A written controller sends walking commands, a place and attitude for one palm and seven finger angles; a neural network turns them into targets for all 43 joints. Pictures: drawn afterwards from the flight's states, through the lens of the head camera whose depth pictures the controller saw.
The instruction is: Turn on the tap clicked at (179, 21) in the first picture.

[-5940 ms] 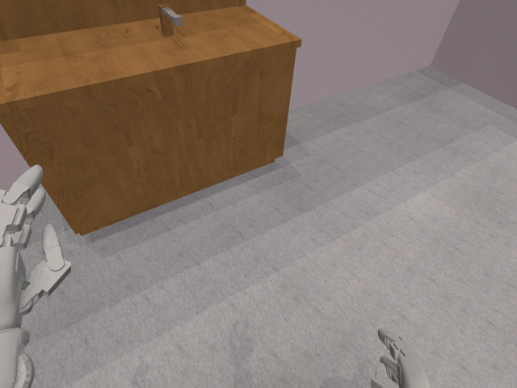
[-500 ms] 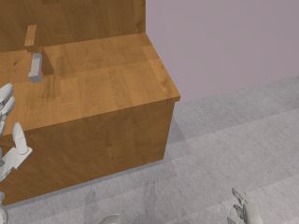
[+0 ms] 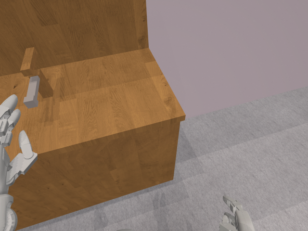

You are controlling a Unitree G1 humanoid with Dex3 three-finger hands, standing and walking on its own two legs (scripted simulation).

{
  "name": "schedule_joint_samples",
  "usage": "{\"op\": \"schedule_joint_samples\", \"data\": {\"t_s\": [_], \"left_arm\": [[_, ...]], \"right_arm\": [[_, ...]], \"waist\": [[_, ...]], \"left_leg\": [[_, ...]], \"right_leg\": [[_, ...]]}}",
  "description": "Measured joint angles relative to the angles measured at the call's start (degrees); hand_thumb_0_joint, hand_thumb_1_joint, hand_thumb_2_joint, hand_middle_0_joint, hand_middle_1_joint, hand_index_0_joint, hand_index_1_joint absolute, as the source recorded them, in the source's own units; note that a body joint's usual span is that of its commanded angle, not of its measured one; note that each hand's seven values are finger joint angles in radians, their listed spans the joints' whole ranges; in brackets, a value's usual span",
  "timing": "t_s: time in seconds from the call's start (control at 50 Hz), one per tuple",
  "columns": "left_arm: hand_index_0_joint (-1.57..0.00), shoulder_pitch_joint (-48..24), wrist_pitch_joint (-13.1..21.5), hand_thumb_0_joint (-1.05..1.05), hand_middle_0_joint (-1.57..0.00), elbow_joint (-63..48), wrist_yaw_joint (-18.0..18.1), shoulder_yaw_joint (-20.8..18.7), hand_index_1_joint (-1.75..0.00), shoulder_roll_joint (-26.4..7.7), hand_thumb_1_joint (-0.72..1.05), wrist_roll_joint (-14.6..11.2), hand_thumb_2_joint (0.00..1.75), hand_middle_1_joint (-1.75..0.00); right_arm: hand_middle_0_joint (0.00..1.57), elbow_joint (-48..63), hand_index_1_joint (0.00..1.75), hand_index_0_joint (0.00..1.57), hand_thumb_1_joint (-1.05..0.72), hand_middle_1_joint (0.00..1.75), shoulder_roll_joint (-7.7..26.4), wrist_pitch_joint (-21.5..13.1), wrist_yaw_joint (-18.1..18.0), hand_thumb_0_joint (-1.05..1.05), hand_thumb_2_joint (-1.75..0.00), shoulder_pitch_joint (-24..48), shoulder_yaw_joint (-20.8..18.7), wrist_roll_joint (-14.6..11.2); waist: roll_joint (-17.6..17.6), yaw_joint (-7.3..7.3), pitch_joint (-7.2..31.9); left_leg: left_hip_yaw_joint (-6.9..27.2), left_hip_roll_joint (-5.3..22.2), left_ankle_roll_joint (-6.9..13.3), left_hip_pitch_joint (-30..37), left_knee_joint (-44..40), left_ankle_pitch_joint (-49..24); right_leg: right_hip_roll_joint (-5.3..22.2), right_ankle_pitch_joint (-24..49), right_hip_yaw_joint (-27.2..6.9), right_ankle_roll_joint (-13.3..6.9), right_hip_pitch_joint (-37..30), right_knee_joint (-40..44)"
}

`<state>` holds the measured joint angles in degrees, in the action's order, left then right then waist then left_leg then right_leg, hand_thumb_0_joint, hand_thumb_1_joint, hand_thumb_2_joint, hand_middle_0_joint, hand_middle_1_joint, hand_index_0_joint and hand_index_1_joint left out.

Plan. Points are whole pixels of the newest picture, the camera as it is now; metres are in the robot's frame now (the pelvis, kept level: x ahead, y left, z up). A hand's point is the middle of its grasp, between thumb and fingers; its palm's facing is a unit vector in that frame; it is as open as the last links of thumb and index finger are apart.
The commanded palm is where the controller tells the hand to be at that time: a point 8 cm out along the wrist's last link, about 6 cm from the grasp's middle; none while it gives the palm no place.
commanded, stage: come to a stop and stand still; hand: left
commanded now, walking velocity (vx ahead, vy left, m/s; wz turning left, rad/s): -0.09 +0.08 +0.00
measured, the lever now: (31, 101) +0.45 +0.41 +0.07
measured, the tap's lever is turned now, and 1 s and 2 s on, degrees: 0 0 0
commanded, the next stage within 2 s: look again from close up in 0.84 s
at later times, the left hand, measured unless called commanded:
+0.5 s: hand (15, 156) +0.22 +0.28 +0.16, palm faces +0.32 -0.87 -0.38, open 7.5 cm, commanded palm +0.16 +0.32 +0.18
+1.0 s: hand (13, 145) +0.24 +0.29 +0.16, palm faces +0.37 -0.86 -0.35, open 7.5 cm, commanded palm +0.18 +0.33 +0.18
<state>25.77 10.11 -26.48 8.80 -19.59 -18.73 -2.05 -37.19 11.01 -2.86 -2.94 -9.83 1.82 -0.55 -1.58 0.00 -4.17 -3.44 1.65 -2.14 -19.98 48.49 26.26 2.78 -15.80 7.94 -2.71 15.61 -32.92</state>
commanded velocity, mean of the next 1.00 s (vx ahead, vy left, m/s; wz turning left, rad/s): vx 0.00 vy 0.00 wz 0.00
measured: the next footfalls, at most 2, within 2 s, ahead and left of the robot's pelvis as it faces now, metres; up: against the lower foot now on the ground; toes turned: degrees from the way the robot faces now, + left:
left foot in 0.14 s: +0.05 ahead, +0.13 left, +0.00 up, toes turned +4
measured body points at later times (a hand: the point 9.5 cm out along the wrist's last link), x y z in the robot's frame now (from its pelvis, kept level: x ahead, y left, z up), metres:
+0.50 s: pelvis -0.02 +0.05 +0.00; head +0.00 +0.06 +0.45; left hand +0.20 +0.32 +0.18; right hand +0.14 -0.16 -0.08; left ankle +0.01 +0.12 -0.73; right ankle +0.02 -0.09 -0.73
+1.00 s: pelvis +0.01 +0.05 +0.01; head +0.04 +0.07 +0.46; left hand +0.22 +0.34 +0.18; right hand +0.21 -0.17 -0.06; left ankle +0.01 +0.12 -0.73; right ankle +0.02 -0.09 -0.73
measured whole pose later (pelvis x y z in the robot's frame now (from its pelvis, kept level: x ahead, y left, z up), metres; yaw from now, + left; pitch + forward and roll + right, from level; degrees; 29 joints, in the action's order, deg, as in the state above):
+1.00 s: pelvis +0.01 +0.05 +0.01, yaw -2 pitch +0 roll -1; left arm 23.3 9.0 -26.8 7.0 -19.8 -19.1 -2.5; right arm -31.2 12.6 -5.7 -1.8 -8.5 1.7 1.1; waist 0.5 -1.5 -3.4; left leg -7.1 -0.3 3.4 -12.3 26.2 14.2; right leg 1.6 -10.5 2.0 1.5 12.9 -23.6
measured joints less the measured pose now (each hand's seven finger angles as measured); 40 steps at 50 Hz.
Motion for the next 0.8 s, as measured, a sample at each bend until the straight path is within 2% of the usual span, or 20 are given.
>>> {"op": "schedule_joint_samples", "data": {"t_s": [0.06,0.12,0.16,0.2,0.22,0.26,0.3,0.34,0.4,0.44,0.5,0.6,0.68,0.8], "left_arm": [[-0.21,1.18,-0.25,0.02,-0.21,-1.32,0.31,-0.19,-0.30,-0.28,0.89,0.32,0.90,-0.31],[-0.21,2.85,-0.19,0.02,-0.21,-4.15,0.55,-0.24,-0.30,-1.12,0.89,0.35,0.90,-0.31],[-0.21,3.39,-0.10,0.02,-0.21,-5.70,0.66,-0.27,-0.30,-2.00,0.89,0.24,0.90,-0.31],[-0.21,-4.15,1.60,0.02,-0.22,-1.91,-1.26,-1.13,-0.30,-7.67,0.88,0.08,0.90,-0.31],[-0.22,-8.64,2.89,0.02,-0.22,1.47,-1.72,-2.40,-0.30,-9.57,0.88,0.13,0.90,-0.31],[-0.22,-15.51,4.05,0.02,-0.22,7.13,-1.46,-5.37,-0.30,-10.65,0.88,-0.10,0.90,-0.31],[-0.21,-17.16,4.41,0.02,-0.22,9.06,-0.94,-7.58,-0.30,-8.88,0.88,-1.18,0.90,-0.31],[-0.21,-14.17,4.22,0.02,-0.21,6.97,-0.74,-7.26,-0.30,-5.76,0.89,-1.88,0.90,-0.31],[-0.20,-7.33,4.17,0.02,-0.20,2.92,-1.63,-3.01,-0.30,-1.54,0.89,-1.12,0.90,-0.30],[-0.20,-4.35,3.85,0.02,-0.20,2.30,-2.47,-0.22,-0.30,-0.25,0.89,-0.17,0.90,-0.30],[-0.20,-3.25,2.68,0.02,-0.21,3.50,-3.15,0.99,-0.30,-0.77,0.89,0.85,0.90,-0.31],[-0.21,-4.65,1.12,0.02,-0.22,4.00,-2.53,-1.61,-0.30,-1.88,0.88,0.67,0.90,-0.31],[-0.21,-4.79,1.17,0.02,-0.21,1.51,-1.95,-2.45,-0.30,-1.19,0.89,0.38,0.90,-0.31],[-0.21,-3.64,0.90,0.02,-0.21,1.08,-2.12,-0.97,-0.30,-0.17,0.89,0.29,0.90,-0.31]], "right_arm": [[0.20,1.32,0.30,0.20,-0.91,0.30,1.23,0.62,-0.69,0.01,-0.90,0.48,-0.67,0.28],[0.20,3.05,0.30,0.20,-0.91,0.30,2.41,0.94,-1.17,0.01,-0.90,0.41,-1.65,0.44],[0.20,3.52,0.30,0.20,-0.91,0.30,2.74,1.02,-1.46,0.01,-0.90,0.30,-2.47,0.41],[0.20,4.96,0.30,0.20,-0.91,0.29,2.47,-0.38,-3.01,0.01,-0.90,-2.31,-2.31,-0.60],[0.20,5.13,0.30,0.20,-0.91,0.29,2.38,-1.46,-2.59,0.01,-0.90,-3.16,-2.03,-0.38],[0.20,5.41,0.30,0.20,-0.91,0.29,2.69,-3.21,-0.59,0.01,-0.90,-3.78,-1.13,0.15],[0.20,5.28,0.30,0.20,-0.91,0.29,2.92,-4.30,1.64,0.01,-0.90,-3.34,-0.34,0.22],[0.20,5.32,0.30,0.20,-0.91,0.29,2.60,-4.98,3.20,0.01,-0.90,-3.12,0.15,0.15],[0.20,5.39,0.30,0.20,-0.91,0.30,1.66,-5.43,3.68,0.01,-0.90,-3.21,0.80,0.40],[0.20,5.38,0.30,0.20,-0.91,0.30,0.87,-5.33,3.26,0.01,-0.90,-3.40,1.21,0.63],[0.20,5.20,0.30,0.20,-0.91,0.30,-0.22,-4.78,2.44,0.01,-0.90,-3.64,1.73,1.16],[0.20,4.22,0.30,0.21,-0.91,0.30,-0.50,-4.44,2.04,0.01,-0.90,-3.28,2.20,1.71],[0.20,3.59,0.30,0.21,-0.91,0.30,0.22,-4.61,2.27,0.02,-0.90,-2.34,1.77,1.93],[0.20,4.02,0.30,0.21,-0.91,0.30,1.23,-3.76,2.00,0.02,-0.90,-0.21,0.44,1.77]], "waist": [[1.24,0.79,-0.52],[1.79,1.34,-0.71],[2.34,1.22,-0.82],[4.30,-1.76,-1.38],[4.59,-2.57,-1.16],[3.95,-2.82,-0.82],[2.47,-2.35,-0.48],[1.59,-1.88,0.15],[1.25,-1.37,0.81],[1.45,-1.11,0.91],[1.98,-0.90,0.58],[1.83,-1.42,-0.11],[1.61,-1.83,0.12],[1.48,-1.70,1.07]], "left_leg": [[-0.31,-0.53,0.01,0.64,-3.97,-1.99],[-0.26,-0.42,0.14,3.15,-12.44,-7.57],[-0.57,-0.32,1.57,4.91,-16.50,-11.46],[-1.05,-1.16,2.97,5.01,-16.47,-11.56],[-0.91,-1.28,3.25,4.54,-16.10,-11.45],[-0.57,-1.18,3.52,3.58,-14.89,-11.07],[-0.94,-0.57,3.76,3.45,-14.40,-10.73],[-2.17,-0.30,4.08,4.10,-15.33,-10.85],[-4.07,-0.61,4.67,5.44,-17.80,-11.58],[-4.77,-1.14,5.09,6.07,-19.31,-12.21],[-4.87,-1.99,5.58,6.45,-20.65,-12.90],[-4.39,-2.23,5.85,6.70,-21.23,-12.98],[-4.23,-2.19,5.88,6.91,-21.52,-12.71],[-4.28,-2.21,5.89,7.33,-22.05,-12.30]], "right_leg": [[0.33,1.03,-0.15,0.36,-0.12,1.25],[-0.01,1.24,0.22,0.85,0.26,1.06],[-0.12,0.79,0.25,1.32,0.64,-0.12],[0.34,-0.48,-0.88,2.20,1.09,-1.45],[0.16,-0.96,-1.20,2.03,1.40,-1.65],[-0.36,2.27,-1.45,1.77,1.24,-0.23],[-1.07,3.26,-1.89,1.90,0.78,1.11],[-1.46,3.71,-3.12,2.38,0.35,2.65],[-1.41,4.81,-5.04,3.06,-0.13,4.72],[-1.19,4.87,-6.02,3.28,-0.15,5.27],[-0.92,5.28,-6.93,3.40,-0.13,5.59],[-0.75,5.58,-6.55,4.05,-0.90,6.85],[-0.82,5.69,-6.39,4.30,-1.51,7.91],[-0.86,5.47,-6.47,4.48,-2.01,8.69]]}}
